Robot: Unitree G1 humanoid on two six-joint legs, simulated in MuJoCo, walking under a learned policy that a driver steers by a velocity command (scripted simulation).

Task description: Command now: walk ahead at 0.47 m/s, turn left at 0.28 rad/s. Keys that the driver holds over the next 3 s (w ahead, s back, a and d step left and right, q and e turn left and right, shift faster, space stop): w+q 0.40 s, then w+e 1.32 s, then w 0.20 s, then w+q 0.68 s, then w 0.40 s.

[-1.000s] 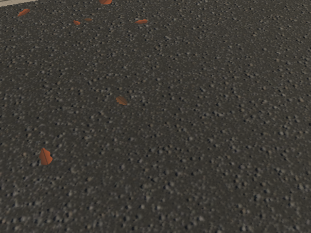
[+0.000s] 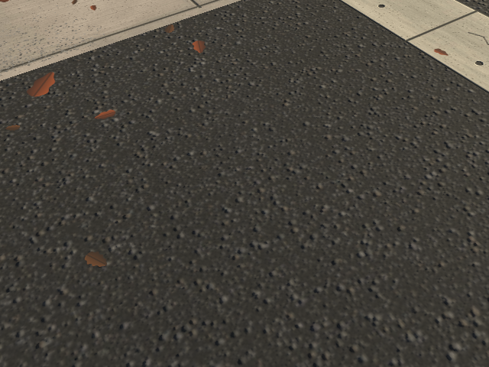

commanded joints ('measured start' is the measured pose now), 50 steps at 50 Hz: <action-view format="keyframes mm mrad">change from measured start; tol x32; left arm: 1 32 102 15 -22 -1 -23 5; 36 -366 88 -3 -225 0 38 -44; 42 168 226 56 -86 31 22 -11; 50 -18 174 53 -94 -24 21 -7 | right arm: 1 -96 -33 -3 -84 -1 -4 7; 50 5 -80 29 -128 -25 -26 -31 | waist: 1 13 -129 101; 15 -121 39 -302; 50 -27 -54 3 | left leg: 1 -168 3 2 -44 92 -17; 12 420 -159 159 -491 41 156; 14 926 283 -637 -647 -63 387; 22 379 85 -226 -846 307 248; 35 711 115 7 -897 561 89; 40 774 145 87 -521 1205 45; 42 480 103 143 -17 779 30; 43 21 -138 135 372 -212 -23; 50 17 29 -10 113 -99 -70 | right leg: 1 -8 -267 76 -109 415 -82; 11 123 -307 -106 303 1123 -32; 13 -150 -255 -131 815 683 -6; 14 -578 -16 -79 1237 -249 57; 15 -702 -34 124 1298 -221 40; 36 -685 -92 11 399 212 3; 41 -205 27 -28 255 77 -111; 43 331 -413 724 189 146 -360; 50 -161 -206 382 -2 427 -237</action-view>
